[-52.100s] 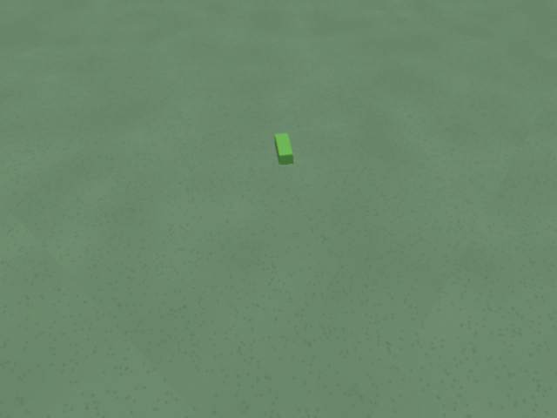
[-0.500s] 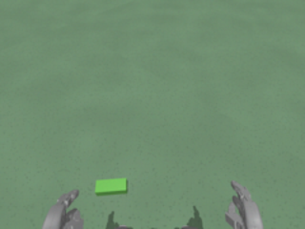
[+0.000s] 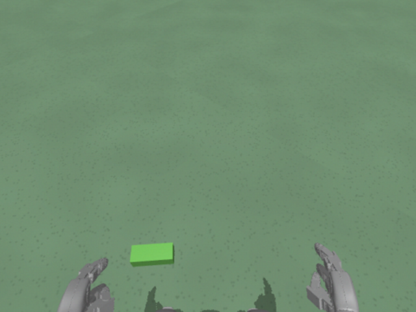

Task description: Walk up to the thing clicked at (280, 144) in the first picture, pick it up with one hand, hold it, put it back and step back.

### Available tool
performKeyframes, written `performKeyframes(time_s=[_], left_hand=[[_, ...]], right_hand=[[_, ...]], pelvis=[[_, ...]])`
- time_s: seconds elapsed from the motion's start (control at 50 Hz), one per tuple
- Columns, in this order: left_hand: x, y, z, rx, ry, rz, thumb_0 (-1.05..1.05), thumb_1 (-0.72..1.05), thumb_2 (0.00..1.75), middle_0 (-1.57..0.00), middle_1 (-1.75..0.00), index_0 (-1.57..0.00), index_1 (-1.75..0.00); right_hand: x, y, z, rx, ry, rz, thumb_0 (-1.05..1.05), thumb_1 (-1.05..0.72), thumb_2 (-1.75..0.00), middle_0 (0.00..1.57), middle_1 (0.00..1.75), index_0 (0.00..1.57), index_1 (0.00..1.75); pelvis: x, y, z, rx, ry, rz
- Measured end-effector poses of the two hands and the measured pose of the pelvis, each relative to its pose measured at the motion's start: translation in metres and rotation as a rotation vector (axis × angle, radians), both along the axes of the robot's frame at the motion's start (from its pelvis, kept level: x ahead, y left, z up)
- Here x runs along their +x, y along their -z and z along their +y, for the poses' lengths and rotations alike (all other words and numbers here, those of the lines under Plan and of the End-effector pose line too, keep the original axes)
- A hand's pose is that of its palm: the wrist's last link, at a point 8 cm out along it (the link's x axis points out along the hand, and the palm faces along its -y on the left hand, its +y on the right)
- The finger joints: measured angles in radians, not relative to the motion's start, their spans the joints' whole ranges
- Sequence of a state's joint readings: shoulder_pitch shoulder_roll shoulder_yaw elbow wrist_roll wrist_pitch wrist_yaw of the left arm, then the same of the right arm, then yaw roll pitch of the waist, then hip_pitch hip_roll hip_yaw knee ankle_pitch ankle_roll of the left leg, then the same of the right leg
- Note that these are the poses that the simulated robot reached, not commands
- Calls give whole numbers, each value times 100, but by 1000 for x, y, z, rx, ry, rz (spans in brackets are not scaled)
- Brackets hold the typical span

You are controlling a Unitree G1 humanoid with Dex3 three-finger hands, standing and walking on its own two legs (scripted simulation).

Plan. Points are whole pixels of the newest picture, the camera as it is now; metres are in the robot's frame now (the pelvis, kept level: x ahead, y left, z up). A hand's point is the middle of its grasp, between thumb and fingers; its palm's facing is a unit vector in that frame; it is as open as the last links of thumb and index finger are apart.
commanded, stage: home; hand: left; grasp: from above
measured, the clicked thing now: (152, 254) +0.46 +0.23 -0.68
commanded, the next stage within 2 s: stand in 0.70 s
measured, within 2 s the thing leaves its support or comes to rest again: neither
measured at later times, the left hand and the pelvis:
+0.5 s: hand (109, 304) +0.16 +0.18 -0.05, palm faces +0.04 -0.98 -0.20, open 7.4 cm; pelvis +0.00 +0.00 +0.00, yaw +0 degrees
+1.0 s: hand out of the picture +0.13 +0.22 -0.10, palm faces +0.01 -0.94 -0.34, open 7.4 cm; pelvis -0.01 +0.00 +0.02, yaw +0 degrees
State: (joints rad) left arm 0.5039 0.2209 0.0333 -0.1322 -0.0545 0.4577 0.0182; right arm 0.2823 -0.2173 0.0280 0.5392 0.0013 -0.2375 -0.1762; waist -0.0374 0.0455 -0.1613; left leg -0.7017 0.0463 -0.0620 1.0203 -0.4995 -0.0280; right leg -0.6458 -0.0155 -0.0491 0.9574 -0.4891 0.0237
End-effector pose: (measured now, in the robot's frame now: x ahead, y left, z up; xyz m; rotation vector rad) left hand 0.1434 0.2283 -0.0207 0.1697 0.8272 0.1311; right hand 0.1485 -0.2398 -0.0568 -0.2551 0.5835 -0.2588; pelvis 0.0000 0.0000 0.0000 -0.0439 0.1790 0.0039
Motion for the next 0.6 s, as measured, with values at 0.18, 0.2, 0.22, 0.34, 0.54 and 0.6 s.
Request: performKeyframes(time_s=[0.18,0.2,0.22,0.34,0.54,0.6], left_hand=[[2,0,1,2,5,-2,2,91,90,-20,-29,-20,-30],[3,0,1,2,4,-3,2,91,90,-20,-29,-20,-30],[3,0,1,0,4,-5,2,91,90,-20,-29,-20,-30],[3,-1,2,1,7,-8,2,91,90,-20,-29,-20,-30],[-1,0,3,1,5,-1,2,91,90,-20,-29,-20,-30],[-1,0,4,3,5,-3,2,91,90,-20,-29,-20,-30]], right_hand=[[-1,0,-1,-3,10,6,1,-91,-90,20,30,21,30],[-1,0,-1,-3,11,5,1,-91,-90,20,30,21,30],[-1,0,-1,-4,12,5,1,-91,-90,20,30,21,30],[-2,-1,0,-3,9,5,1,-91,-90,20,30,21,30],[-3,-1,2,0,8,4,1,-91,-90,20,30,21,30],[-4,-1,2,1,9,2,1,-91,-90,20,30,21,30]], pelvis=[[2,0,1,-1,1,0],[2,0,1,-1,2,0],[2,0,1,-1,1,-1],[1,0,2,-2,2,-2],[-1,0,3,-3,1,-2],[-1,0,3,-3,2,-3]])
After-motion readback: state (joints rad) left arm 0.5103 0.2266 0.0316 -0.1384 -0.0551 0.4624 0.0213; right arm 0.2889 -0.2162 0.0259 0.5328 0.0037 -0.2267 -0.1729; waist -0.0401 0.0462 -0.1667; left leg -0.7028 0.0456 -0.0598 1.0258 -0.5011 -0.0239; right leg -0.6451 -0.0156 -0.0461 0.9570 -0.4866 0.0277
